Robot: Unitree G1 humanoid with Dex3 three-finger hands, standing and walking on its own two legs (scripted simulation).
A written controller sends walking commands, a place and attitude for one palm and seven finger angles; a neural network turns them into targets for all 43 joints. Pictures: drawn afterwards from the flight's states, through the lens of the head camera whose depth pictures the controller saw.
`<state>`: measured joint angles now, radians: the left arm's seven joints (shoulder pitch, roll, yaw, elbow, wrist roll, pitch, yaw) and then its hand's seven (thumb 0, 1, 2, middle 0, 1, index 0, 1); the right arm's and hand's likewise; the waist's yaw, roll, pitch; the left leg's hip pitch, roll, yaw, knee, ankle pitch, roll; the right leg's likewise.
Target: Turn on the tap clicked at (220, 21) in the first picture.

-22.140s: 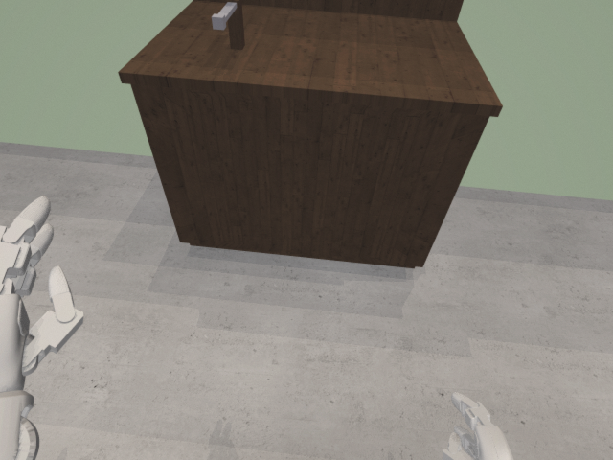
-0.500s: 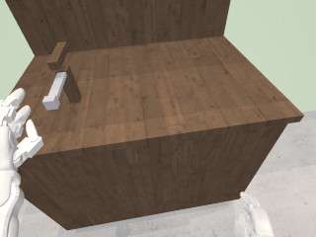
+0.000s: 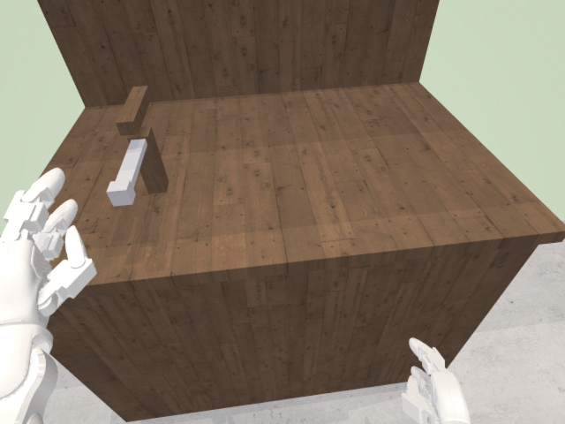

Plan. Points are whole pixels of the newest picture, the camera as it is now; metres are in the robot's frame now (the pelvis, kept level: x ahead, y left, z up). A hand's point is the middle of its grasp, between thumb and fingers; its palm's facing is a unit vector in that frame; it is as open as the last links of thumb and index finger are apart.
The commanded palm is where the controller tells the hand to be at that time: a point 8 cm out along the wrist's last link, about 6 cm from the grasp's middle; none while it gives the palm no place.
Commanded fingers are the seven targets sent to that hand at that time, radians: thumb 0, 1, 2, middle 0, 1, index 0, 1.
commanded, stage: turn the palm inward beside the body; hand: left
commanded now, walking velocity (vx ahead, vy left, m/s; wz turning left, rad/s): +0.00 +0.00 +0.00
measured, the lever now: (121, 193) +0.36 +0.31 +0.16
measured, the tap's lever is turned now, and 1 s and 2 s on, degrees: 0 0 0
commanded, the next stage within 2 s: reach beside the lever's end, fingers flat in 1.06 s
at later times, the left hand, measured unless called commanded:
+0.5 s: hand (89, 274) +0.18 +0.23 +0.21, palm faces +0.45 -0.89 -0.12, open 7.4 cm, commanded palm +0.12 +0.26 +0.22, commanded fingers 0.00 0.90 0.90 -0.20 -0.30 -0.20 -0.30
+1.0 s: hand (96, 275) +0.18 +0.22 +0.21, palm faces +0.46 -0.88 -0.10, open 7.4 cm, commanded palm +0.12 +0.25 +0.22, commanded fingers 0.00 0.90 0.90 -0.20 -0.30 -0.20 -0.30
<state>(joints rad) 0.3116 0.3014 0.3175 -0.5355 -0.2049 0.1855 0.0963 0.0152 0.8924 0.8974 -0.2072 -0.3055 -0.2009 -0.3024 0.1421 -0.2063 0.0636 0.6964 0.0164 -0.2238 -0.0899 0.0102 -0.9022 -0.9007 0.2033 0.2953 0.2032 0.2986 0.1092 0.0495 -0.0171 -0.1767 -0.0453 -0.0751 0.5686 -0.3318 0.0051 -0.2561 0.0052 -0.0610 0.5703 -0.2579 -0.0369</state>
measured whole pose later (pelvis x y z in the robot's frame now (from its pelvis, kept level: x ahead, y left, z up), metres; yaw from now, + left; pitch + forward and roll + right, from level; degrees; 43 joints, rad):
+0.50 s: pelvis +0.00 -0.01 +0.00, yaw +0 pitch -6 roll +0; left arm 0.32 0.28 0.32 -0.64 -0.27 0.38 0.12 0.02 0.89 0.90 -0.21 -0.31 -0.20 -0.30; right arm 0.11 -0.23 0.07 0.71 0.04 -0.19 -0.10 0.01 -0.90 -0.90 0.20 0.30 0.20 0.30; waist 0.12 0.07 -0.02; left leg -0.12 -0.03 -0.09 0.53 -0.31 -0.01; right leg -0.19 0.02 -0.07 0.52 -0.23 -0.05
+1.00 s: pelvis +0.00 -0.02 +0.00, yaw +1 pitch -6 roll +0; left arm 0.30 0.27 0.32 -0.65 -0.30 0.46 0.13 0.02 0.90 0.90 -0.20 -0.31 -0.20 -0.30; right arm 0.09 -0.23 0.08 0.72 0.06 -0.19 -0.10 0.01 -0.90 -0.90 0.20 0.30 0.20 0.30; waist 0.12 0.08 -0.03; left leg -0.11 -0.01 -0.10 0.53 -0.31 -0.02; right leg -0.17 0.04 -0.09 0.50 -0.23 -0.06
